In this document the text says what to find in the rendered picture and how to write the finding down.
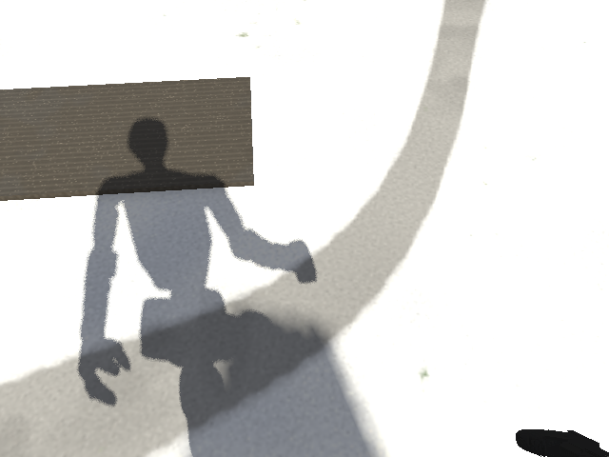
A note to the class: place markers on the robot right hand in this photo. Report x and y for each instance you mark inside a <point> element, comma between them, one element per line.
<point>553,443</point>

